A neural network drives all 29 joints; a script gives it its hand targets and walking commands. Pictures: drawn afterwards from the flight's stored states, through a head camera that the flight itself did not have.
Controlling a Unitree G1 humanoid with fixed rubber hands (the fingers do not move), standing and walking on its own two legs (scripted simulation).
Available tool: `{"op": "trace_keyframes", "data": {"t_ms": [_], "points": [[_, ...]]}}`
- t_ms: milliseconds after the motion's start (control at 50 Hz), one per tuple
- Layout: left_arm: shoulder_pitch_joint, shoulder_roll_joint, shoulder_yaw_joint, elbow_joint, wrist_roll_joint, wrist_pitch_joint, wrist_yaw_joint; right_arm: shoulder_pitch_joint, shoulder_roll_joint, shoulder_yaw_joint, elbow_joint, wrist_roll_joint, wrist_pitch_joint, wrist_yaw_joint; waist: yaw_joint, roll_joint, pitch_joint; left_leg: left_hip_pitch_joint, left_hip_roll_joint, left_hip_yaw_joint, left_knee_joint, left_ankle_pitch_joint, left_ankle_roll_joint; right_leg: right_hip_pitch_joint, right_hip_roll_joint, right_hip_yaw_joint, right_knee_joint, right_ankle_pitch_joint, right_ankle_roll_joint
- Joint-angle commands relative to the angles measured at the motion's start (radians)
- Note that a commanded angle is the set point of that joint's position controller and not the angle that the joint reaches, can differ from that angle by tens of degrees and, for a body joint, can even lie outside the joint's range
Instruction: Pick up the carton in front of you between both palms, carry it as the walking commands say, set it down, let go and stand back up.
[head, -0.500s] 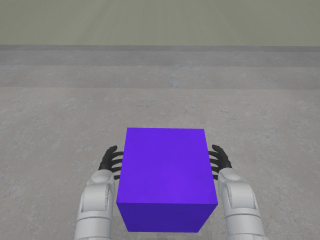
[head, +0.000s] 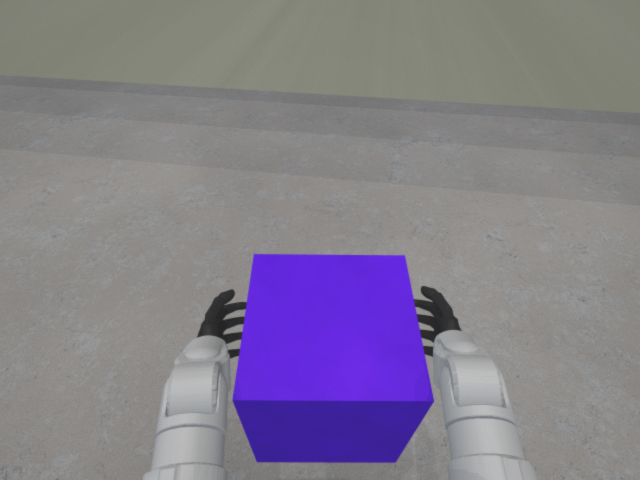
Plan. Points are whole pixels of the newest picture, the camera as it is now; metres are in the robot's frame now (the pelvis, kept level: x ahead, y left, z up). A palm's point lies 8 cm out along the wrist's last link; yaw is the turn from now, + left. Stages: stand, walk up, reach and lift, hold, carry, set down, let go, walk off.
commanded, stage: hold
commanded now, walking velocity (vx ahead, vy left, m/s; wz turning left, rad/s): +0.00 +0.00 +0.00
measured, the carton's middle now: (327, 363) +0.30 +0.00 -0.03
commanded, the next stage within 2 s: set down in 0.20 s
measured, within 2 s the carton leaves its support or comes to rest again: neither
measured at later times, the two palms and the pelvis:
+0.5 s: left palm (244, 326) +0.32 +0.12 +0.03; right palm (465, 334) +0.30 -0.18 +0.03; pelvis -0.01 -0.02 -0.01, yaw -1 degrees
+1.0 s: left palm (276, 358) +0.39 +0.10 -0.18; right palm (440, 375) +0.35 -0.20 -0.17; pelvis -0.02 +0.00 -0.10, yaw -2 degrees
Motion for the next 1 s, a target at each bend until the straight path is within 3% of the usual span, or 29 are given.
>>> {"op": "trace_keyframes", "data": {"t_ms": [0, 100, 240, 380, 500, 580, 660, 740, 820, 860, 920, 980], "points": [[-0.472, -0.916, -0.498, -0.017, -0.231, -0.034, -0.243, -0.451, 0.913, 0.488, -0.045, 0.234, -0.041, 0.236, -0.01, -0.008, -0.195, -0.033, -0.064, -0.129, -0.093, -0.026, 0.014, 0.05, 0.093, 0.119, -0.061, -0.035, -0.033], [-0.498, -0.941, -0.466, 0.026, -0.216, -0.04, -0.259, -0.51, 0.942, 0.496, -0.021, 0.246, -0.042, 0.261, 0.007, -0.022, -0.199, -0.046, -0.069, -0.118, -0.088, -0.074, 0.025, 0.05, 0.078, 0.123, -0.071, -0.093, -0.027], [-0.575, -0.939, -0.427, 0.067, -0.198, -0.05, -0.283, -0.57, 0.968, 0.468, 0.04, 0.243, -0.048, 0.271, 0.007, -0.046, -0.191, -0.062, -0.075, -0.11, -0.063, -0.105, 0.027, 0.048, 0.055, 0.146, -0.095, -0.179, -0.028], [-0.772, -0.909, -0.282, 0.264, -0.118, -0.112, -0.302, -0.717, 0.95, 0.264, 0.261, 0.151, -0.098, 0.253, -0.017, -0.027, -0.125, -0.154, -0.082, -0.107, -0.011, -0.2, 0.028, 0.009, 0.045, 0.162, -0.065, -0.297, -0.034], [-0.786, -0.767, -0.056, 0.426, 0.033, -0.201, -0.236, -0.738, 0.777, 0.032, 0.365, -0.006, -0.173, 0.191, -0.048, -0.001, -0.087, -0.295, -0.087, -0.113, 0.066, -0.182, 0.035, -0.08, 0.082, 0.132, 0.047, -0.188, -0.029], [-0.751, -0.658, 0.021, 0.452, 0.091, -0.31, -0.193, -0.721, 0.663, -0.032, 0.359, -0.055, -0.287, 0.168, -0.047, 0.001, -0.166, -0.399, -0.105, -0.108, 0.154, -0.084, 0.025, -0.199, 0.105, 0.11, 0.16, -0.022, -0.022], [-0.732, -0.672, -0.045, 0.442, 0.058, -0.45, -0.173, -0.721, 0.679, 0.05, 0.336, -0.02, -0.428, 0.172, -0.041, -0.003, -0.338, -0.478, -0.12, -0.105, 0.242, 0.052, 0.012, -0.28, 0.124, 0.101, 0.276, 0.142, -0.009], [-0.78, -0.761, -0.213, 0.417, -0.018, -0.574, -0.159, -0.752, 0.747, 0.191, 0.325, 0.051, -0.554, 0.186, -0.056, 0.003, -0.609, -0.527, -0.134, -0.115, 0.373, 0.216, -0.007, -0.386, 0.139, 0.095, 0.413, 0.287, 0.001], [-0.851, -0.828, -0.404, 0.34, -0.106, -0.633, -0.131, -0.799, 0.781, 0.331, 0.26, 0.128, -0.62, 0.188, -0.089, 0.013, -0.971, -0.555, -0.14, -0.119, 0.521, 0.404, -0.026, -0.49, 0.153, 0.084, 0.552, 0.425, 0.015], [-0.859, -0.832, -0.459, 0.301, -0.131, -0.633, -0.114, -0.818, 0.773, 0.376, 0.217, 0.155, -0.621, 0.188, -0.094, 0.016, -1.106, -0.529, -0.137, -0.125, 0.584, 0.488, -0.032, -0.592, 0.16, 0.075, 0.599, 0.432, 0.028], [-0.874, -0.84, -0.474, 0.289, -0.134, -0.604, -0.102, -0.837, 0.769, 0.384, 0.211, 0.17, -0.594, 0.202, -0.099, 0.029, -1.134, -0.59, -0.141, -0.124, 0.628, 0.419, -0.039, -0.73, 0.167, 0.065, 0.642, 0.341, 0.031], [-0.918, -0.857, -0.441, 0.326, -0.122, -0.553, -0.121, -0.868, 0.788, 0.338, 0.259, 0.158, -0.546, 0.225, -0.106, 0.049, -1.048, -0.744, -0.151, -0.107, 0.644, 0.217, -0.042, -0.836, 0.168, 0.05, 0.678, 0.203, 0.021]]}}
